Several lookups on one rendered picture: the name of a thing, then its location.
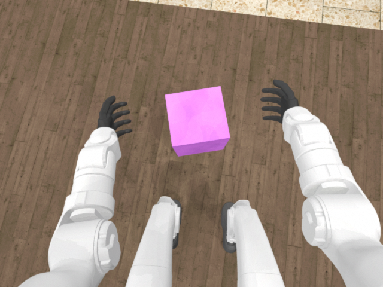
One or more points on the left robot forearm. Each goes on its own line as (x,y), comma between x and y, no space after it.
(91,197)

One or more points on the robot right upper arm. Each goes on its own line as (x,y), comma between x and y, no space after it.
(346,229)

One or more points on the robot left upper arm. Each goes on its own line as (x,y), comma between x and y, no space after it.
(81,254)

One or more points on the left robot hand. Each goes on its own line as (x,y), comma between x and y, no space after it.
(106,118)

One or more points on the right robot hand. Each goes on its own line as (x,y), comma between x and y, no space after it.
(286,100)

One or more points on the robot left thigh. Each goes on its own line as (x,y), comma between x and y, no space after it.
(152,266)

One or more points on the right robot forearm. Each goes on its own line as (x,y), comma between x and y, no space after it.
(315,153)

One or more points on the carton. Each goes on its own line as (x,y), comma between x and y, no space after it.
(197,121)

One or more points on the left robot foot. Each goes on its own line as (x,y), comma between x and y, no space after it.
(175,240)

